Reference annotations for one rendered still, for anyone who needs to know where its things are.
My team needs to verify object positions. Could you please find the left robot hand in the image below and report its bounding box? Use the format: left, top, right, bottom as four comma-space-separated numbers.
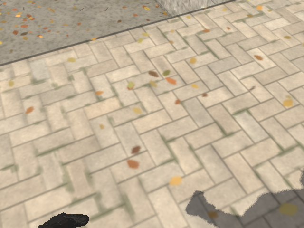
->
37, 212, 89, 228

